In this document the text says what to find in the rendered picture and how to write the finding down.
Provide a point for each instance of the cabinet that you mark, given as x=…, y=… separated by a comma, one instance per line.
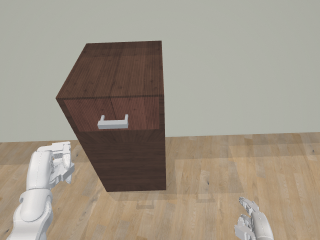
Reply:
x=124, y=160

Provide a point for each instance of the handle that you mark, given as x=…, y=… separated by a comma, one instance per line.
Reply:
x=113, y=124

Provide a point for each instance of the right robot hand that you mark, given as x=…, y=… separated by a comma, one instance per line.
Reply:
x=257, y=224

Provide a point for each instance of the drawer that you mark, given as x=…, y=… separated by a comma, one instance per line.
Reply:
x=143, y=112

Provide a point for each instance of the robot left forearm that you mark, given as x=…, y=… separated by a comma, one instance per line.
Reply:
x=33, y=216

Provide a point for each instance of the left robot hand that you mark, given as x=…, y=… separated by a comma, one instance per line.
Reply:
x=41, y=166

